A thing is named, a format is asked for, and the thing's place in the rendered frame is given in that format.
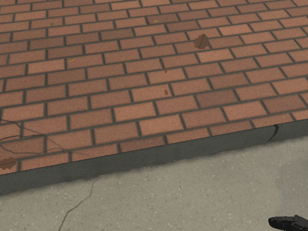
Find robot right hand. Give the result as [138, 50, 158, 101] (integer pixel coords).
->
[269, 215, 308, 231]

